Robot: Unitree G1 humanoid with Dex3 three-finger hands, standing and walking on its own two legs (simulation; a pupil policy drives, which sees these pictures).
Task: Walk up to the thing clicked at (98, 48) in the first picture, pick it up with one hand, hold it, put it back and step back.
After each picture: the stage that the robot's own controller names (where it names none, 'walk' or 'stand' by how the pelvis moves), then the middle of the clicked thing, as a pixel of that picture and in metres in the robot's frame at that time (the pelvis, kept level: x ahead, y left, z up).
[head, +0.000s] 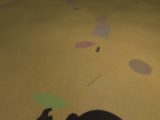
stand; (98, 49) +1.54 -0.15 -0.72
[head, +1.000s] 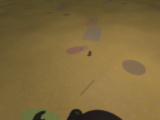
walk; (89, 53) +1.42 +0.13 -0.70
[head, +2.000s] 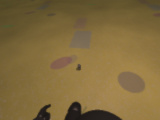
walk; (79, 67) +0.93 +0.26 -0.72
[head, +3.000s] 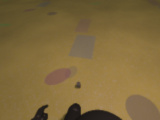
walk; (78, 85) +0.54 +0.20 -0.71
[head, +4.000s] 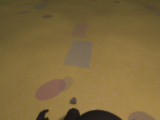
stand; (74, 100) +0.33 +0.19 -0.70
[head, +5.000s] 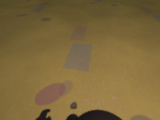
stand; (74, 105) +0.30 +0.17 -0.72
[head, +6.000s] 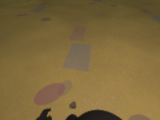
stand; (73, 105) +0.30 +0.18 -0.73
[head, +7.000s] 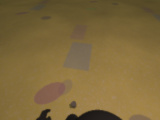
stand; (73, 104) +0.30 +0.18 -0.73
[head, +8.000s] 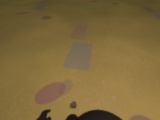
stand; (74, 104) +0.29 +0.17 -0.73
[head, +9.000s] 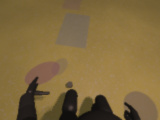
go down; (70, 84) +0.33 +0.19 -0.58
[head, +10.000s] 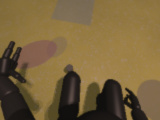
go down; (69, 69) +0.38 +0.22 -0.33
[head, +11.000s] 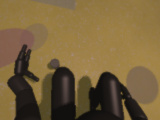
close in; (55, 64) +0.36 +0.26 -0.25
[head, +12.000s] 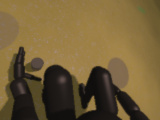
close; (37, 64) +0.35 +0.27 -0.21
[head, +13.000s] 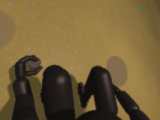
lift; (34, 64) +0.35 +0.28 -0.21
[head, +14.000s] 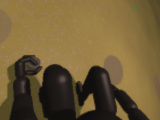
lift; (33, 64) +0.34 +0.27 -0.22
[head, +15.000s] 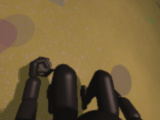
lift; (45, 67) +0.30 +0.27 -0.18
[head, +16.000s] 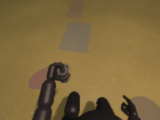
lift; (63, 74) +0.31 +0.19 +0.01
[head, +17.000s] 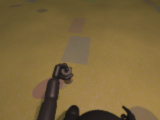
hold; (67, 75) +0.33 +0.17 +0.00
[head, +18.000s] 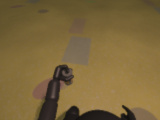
hold; (68, 76) +0.32 +0.17 -0.01
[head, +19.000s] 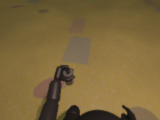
hold; (68, 77) +0.32 +0.17 -0.01
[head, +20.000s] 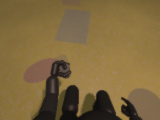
crouch; (65, 71) +0.35 +0.19 -0.07
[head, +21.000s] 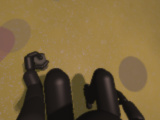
lower; (41, 62) +0.37 +0.27 -0.19
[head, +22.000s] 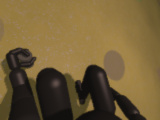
lower; (26, 59) +0.39 +0.29 -0.22
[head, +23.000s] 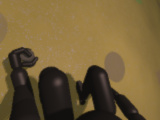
lower; (28, 59) +0.38 +0.29 -0.22
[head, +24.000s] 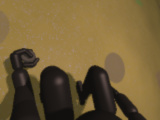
lower; (30, 59) +0.37 +0.29 -0.22
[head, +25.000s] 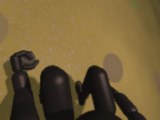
rest; (29, 61) +0.36 +0.29 -0.22
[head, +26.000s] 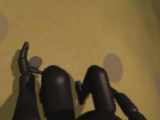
withdraw; (34, 64) +0.35 +0.26 -0.22
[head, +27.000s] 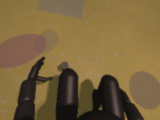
stand; (64, 66) +0.37 +0.23 -0.29
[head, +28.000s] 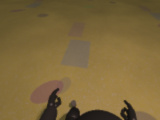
stand; (73, 104) +0.30 +0.15 -0.65
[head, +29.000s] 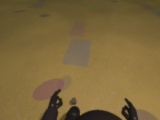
stand; (73, 101) +0.33 +0.17 -0.66
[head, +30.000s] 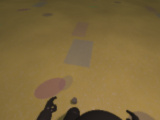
stand; (74, 101) +0.33 +0.16 -0.68
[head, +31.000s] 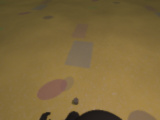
walk; (76, 101) +0.34 +0.16 -0.72
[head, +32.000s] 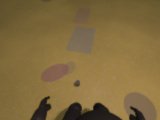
walk; (77, 83) +0.46 +0.16 -0.70
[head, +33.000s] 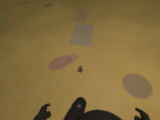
walk; (80, 69) +0.75 +0.22 -0.70
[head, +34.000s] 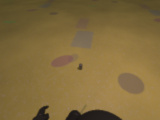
stand; (80, 66) +0.96 +0.19 -0.70
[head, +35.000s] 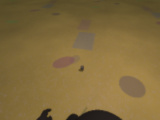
stand; (82, 68) +0.94 +0.16 -0.73
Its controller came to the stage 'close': yes
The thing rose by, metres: 0.70
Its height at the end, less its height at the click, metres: +0.00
